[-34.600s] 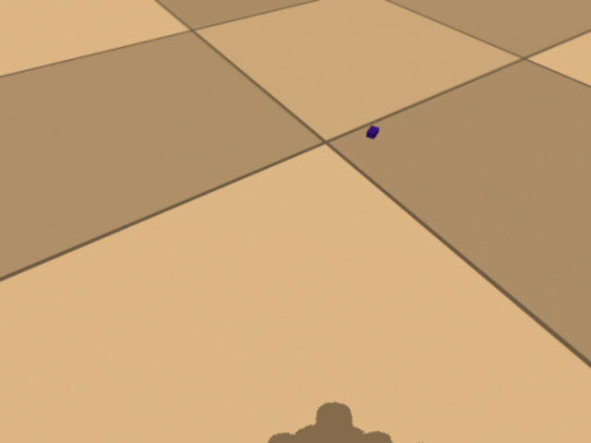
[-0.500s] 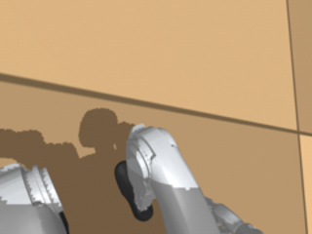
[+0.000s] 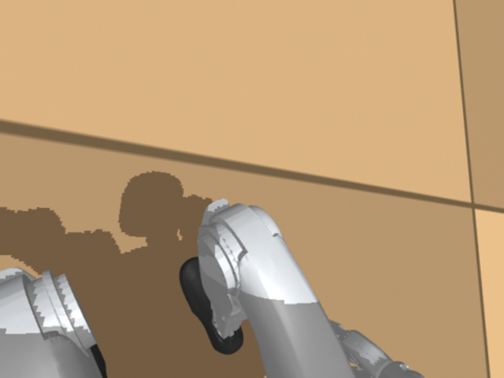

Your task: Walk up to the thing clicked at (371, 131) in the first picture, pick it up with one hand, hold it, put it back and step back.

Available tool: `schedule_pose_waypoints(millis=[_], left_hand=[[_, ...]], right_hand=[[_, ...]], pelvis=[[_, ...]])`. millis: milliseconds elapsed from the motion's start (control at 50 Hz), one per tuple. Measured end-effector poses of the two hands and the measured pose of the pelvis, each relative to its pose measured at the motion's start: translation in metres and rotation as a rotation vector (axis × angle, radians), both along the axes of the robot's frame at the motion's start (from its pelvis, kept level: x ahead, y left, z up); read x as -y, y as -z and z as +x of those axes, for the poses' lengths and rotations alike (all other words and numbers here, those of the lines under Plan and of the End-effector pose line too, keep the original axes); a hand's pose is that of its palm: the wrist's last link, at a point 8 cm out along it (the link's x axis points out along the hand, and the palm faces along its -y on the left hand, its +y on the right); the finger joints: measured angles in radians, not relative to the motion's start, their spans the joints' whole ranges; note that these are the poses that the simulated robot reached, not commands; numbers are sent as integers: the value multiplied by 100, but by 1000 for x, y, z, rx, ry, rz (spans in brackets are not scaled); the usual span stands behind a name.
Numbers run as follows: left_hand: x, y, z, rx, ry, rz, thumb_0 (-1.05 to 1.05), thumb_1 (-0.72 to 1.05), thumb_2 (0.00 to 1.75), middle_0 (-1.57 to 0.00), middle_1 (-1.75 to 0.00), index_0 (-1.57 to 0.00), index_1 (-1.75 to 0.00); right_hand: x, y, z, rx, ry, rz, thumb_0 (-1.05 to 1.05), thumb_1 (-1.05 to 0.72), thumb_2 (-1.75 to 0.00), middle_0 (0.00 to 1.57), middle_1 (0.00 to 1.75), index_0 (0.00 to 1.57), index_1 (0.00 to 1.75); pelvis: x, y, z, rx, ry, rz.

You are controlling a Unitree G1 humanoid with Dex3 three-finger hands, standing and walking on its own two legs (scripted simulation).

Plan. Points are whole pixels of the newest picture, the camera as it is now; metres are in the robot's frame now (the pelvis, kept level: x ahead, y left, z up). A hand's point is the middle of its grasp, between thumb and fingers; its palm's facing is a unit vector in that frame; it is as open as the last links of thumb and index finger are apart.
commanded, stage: open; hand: left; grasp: from above
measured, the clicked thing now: out of the picture +0.46 +0.32 -0.29
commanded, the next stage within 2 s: withdraw in 0.54 s
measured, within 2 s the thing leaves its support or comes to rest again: neither
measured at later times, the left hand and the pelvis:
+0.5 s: hand out of the picture +0.44 +0.32 -0.25, palm faces -0.44 -0.14 -0.89, open 12.1 cm; pelvis +0.00 +0.00 +0.00, yaw +0 degrees
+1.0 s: hand out of the picture +0.48 +0.35 -0.17, palm faces -0.24 -0.09 -0.97, open 12.9 cm; pelvis +0.01 +0.00 +0.01, yaw +1 degrees
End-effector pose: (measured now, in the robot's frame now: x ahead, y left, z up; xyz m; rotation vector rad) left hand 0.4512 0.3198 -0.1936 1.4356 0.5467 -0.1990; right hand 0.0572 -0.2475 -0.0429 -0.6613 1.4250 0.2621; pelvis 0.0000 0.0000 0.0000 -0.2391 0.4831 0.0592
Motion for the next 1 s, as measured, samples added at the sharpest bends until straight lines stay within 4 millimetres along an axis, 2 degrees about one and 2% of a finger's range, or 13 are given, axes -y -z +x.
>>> schedule_pose_waypoints(millis=[360, 760, 880, 940, 1000], left_hand=[[-1, 1, -2, 1, 17, 0, 0, -8, 61, -40, -71, -43, -68], [-2, 1, 3, 16, 6, -2, 0, -25, 77, -26, -84, -28, -82], [-10, -23, 14, 120, -41, 26, 0, -27, 79, -26, -83, -28, -81], [-18, -48, 20, 184, -81, 54, 0, -28, 79, -26, -82, -28, -80], [-27, -80, 22, 215, -108, 95, 0, -29, 80, -26, -81, -27, -80]], right_hand=[[-1, -1, 5, 6, -14, -9, 0, -90, -89, 20, 30, 20, 30], [-4, -4, 0, -8, -4, -7, 0, -90, -89, 20, 30, 20, 30], [-3, -3, 2, 0, 6, 14, 0, -90, -89, 20, 30, 20, 30], [-2, -1, 5, 17, 34, 35, 0, -90, -89, 20, 30, 20, 30], [0, 5, 10, 33, 74, 68, 1, -90, -89, 20, 30, 20, 30]], pelvis=[[0, -1, -1, 2, 0, -3], [-1, -3, -1, -5, 1, -6], [0, -3, 2, -22, -2, -3], [1, -5, 4, -45, -4, 0], [1, -9, 6, -75, -10, 11]])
